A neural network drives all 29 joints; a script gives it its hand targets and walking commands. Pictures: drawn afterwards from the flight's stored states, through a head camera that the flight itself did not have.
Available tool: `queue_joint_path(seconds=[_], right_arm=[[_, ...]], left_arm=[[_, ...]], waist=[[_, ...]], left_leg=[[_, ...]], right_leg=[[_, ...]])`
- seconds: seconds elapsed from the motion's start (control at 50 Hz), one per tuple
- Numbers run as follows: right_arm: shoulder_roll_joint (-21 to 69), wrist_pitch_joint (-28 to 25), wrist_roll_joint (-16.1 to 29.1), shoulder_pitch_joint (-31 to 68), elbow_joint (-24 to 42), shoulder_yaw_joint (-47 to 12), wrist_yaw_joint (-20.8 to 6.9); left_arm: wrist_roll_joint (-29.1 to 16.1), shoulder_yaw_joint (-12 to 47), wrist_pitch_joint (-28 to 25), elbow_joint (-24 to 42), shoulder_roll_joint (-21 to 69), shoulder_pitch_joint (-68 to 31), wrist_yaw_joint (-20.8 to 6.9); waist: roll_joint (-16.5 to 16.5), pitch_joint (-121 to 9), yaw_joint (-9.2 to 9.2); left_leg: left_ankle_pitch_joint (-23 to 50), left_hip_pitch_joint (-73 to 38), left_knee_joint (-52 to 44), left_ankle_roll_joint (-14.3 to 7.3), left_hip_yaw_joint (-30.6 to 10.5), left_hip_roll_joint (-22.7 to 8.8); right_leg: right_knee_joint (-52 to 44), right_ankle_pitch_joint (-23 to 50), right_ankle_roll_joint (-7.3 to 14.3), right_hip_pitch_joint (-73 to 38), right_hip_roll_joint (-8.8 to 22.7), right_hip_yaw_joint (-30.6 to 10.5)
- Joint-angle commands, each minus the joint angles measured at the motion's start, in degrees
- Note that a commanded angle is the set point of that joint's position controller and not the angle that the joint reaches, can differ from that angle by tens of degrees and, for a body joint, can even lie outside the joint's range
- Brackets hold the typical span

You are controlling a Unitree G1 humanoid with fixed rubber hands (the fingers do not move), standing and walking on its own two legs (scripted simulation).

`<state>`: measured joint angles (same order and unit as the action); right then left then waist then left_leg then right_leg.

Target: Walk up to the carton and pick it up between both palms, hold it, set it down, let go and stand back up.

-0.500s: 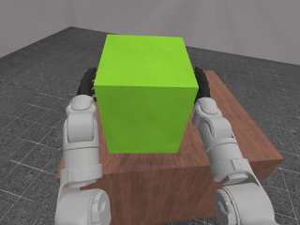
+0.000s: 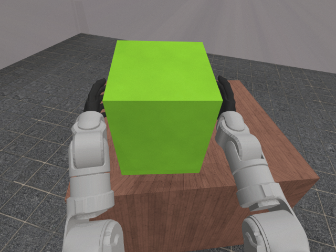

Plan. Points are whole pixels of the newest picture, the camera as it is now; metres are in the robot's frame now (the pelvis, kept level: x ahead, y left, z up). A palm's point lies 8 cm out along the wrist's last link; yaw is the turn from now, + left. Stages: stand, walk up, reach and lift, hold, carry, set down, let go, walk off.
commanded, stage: hold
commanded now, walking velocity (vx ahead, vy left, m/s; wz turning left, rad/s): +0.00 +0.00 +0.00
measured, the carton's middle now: (160, 110) +0.40 +0.01 +0.18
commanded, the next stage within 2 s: none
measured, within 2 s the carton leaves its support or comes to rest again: neither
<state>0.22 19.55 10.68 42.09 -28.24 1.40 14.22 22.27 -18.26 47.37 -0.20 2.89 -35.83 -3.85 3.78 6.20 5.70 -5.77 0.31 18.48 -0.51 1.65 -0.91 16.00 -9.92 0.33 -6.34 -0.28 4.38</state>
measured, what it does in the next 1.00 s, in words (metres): stands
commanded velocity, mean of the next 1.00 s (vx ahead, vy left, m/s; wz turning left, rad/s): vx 0.00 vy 0.00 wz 0.00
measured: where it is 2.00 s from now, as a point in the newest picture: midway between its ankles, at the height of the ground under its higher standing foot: outside the picture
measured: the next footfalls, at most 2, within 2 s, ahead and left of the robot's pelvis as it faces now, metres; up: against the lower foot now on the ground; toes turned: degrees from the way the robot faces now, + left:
none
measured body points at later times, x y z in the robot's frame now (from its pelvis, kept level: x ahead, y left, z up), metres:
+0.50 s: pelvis +0.00 +0.00 +0.00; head -0.04 +0.03 +0.45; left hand +0.38 +0.16 +0.21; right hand +0.38 -0.14 +0.22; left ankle +0.07 +0.11 -0.75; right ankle +0.01 -0.11 -0.75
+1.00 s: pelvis +0.00 +0.00 +0.00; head -0.04 +0.03 +0.45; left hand +0.38 +0.16 +0.21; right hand +0.38 -0.13 +0.21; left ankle +0.07 +0.11 -0.75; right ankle +0.01 -0.11 -0.75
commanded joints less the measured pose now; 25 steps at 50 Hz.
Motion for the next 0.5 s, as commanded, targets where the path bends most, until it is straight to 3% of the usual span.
queue_joint_path(seconds=[0.0,0.1,0.12,0.16,0.2,0.22,0.28,0.3,0.32,0.34,0.38,0.4,0.44,0.48], right_arm=[[27.81,-3.48,1.06,40.50,11.99,-16.64,-7.30],[28.56,-4.45,-0.17,42.87,10.84,-14.90,-8.24],[28.40,-4.83,-0.04,45.20,11.49,-14.75,-8.44],[28.85,-5.20,-0.12,46.91,11.50,-14.54,-8.52],[29.24,-5.45,-0.23,44.74,11.30,-15.11,-8.20],[29.38,-5.49,-0.36,44.10,9.58,-15.06,-8.12],[29.08,-5.84,0.41,46.53,10.37,-16.49,-8.28],[30.21,-5.79,0.82,44.53,10.87,-17.14,-8.00],[29.34,-5.83,1.01,44.95,11.09,-17.33,-7.76],[29.58,-5.74,1.18,43.37,11.35,-18.22,-7.38],[28.72,-5.71,0.83,43.08,9.75,-17.25,-7.36],[28.26,-5.54,0.67,41.34,8.40,-16.34,-7.47],[27.96,-5.80,2.08,41.19,10.98,-17.04,-7.43],[27.11,-5.42,1.86,40.65,9.71,-16.56,-7.35]], left_arm=[[-9.05,26.50,-4.67,3.16,24.71,-40.69,-8.03],[-8.58,24.33,-5.26,-0.03,25.35,-41.72,-8.16],[-8.82,24.62,-5.49,-0.23,25.76,-43.32,-8.01],[-8.96,23.15,-5.67,-2.74,26.43,-43.88,-7.96],[-8.43,22.02,-6.02,-2.33,24.49,-42.04,-8.27],[-8.86,21.78,-6.24,-2.04,24.91,-42.70,-8.26],[-8.04,20.63,-6.76,-2.45,24.30,-43.59,-8.11],[-8.32,22.46,-6.88,-0.61,24.91,-43.01,-8.12],[-8.21,21.50,-6.70,-0.72,24.84,-42.88,-8.18],[-7.91,21.86,-6.64,-0.76,24.47,-41.10,-8.39],[-7.57,21.98,-6.28,-0.51,23.85,-41.69,-8.33],[-7.31,22.82,-5.97,0.17,23.91,-41.13,-8.30],[-8.16,24.88,-5.39,1.80,25.58,-40.09,-8.04],[-7.70,24.43,-4.86,1.40,25.62,-38.62,-8.18]], waist=[[-6.23,-23.36,1.22],[-5.16,-24.16,0.08],[-5.44,-24.96,0.95],[-4.93,-26.02,0.41],[-2.78,-26.98,-0.36],[-2.59,-28.55,0.57],[-3.30,-28.97,-1.24],[-3.62,-30.20,0.12],[-3.84,-30.28,-0.84],[-4.11,-30.31,-0.34],[-4.67,-28.67,0.08],[-6.58,-26.55,0.89],[-6.94,-26.15,0.57],[-6.92,-23.79,1.06]], left_leg=[[2.57,-8.74,-2.64,0.69,1.87,1.59],[1.07,-7.68,-3.87,-0.04,2.42,1.73],[-0.66,-8.28,-3.80,0.01,2.40,1.77],[-0.85,-8.16,-3.35,-0.69,2.50,1.65],[1.29,-8.24,-3.00,-1.22,2.67,2.20],[2.31,-9.67,-2.65,-0.94,2.84,2.43],[3.30,-8.57,-2.42,-1.24,2.93,2.46],[5.21,-10.36,-1.81,-0.98,2.70,2.61],[6.57,-10.79,-1.55,-0.99,2.56,2.59],[6.83,-11.42,-1.15,-0.82,2.64,2.61],[5.93,-10.81,-1.33,-0.37,2.89,2.60],[7.47,-11.41,-1.25,0.11,2.67,2.30],[12.13,-13.03,-0.10,1.04,2.42,2.15],[10.55,-12.67,-0.13,1.35,2.34,2.08]], right_leg=[[-3.00,0.95,-2.51,5.03,-2.19,2.01],[-3.17,0.53,-2.80,4.73,-2.00,2.36],[-3.24,-1.14,-2.75,5.67,-1.79,2.31],[-3.27,-1.26,-2.85,5.35,-1.75,2.29],[-3.28,2.53,-3.42,4.19,-1.60,2.35],[-2.89,3.93,-3.26,3.68,-1.64,2.17],[-2.84,3.97,-3.50,2.73,-1.54,1.96],[-2.53,7.51,-3.92,2.22,-1.39,1.43],[-2.34,8.75,-3.67,2.21,-1.46,1.61],[-2.00,9.70,-4.09,1.50,-1.50,1.63],[-2.10,7.76,-3.83,2.30,-1.68,1.94],[-1.85,7.21,-3.22,3.60,-1.95,2.62],[-2.16,9.31,-2.95,4.43,-2.51,2.81],[-2.38,6.49,-2.57,5.09,-2.61,3.12]])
